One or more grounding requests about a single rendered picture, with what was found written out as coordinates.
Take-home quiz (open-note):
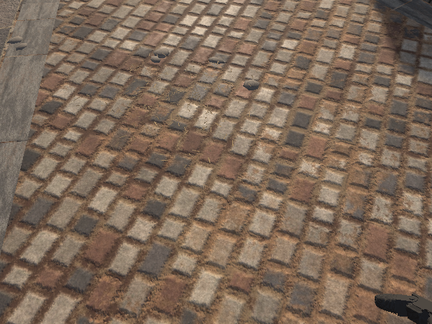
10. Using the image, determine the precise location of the robot right hand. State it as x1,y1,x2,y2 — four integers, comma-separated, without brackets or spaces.
375,294,432,324

